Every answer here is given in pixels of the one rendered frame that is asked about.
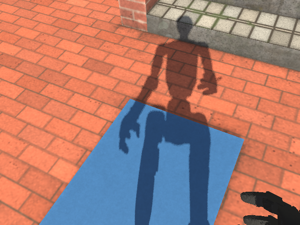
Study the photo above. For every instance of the right robot hand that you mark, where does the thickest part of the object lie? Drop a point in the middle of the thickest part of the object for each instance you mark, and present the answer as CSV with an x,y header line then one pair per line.
x,y
286,214

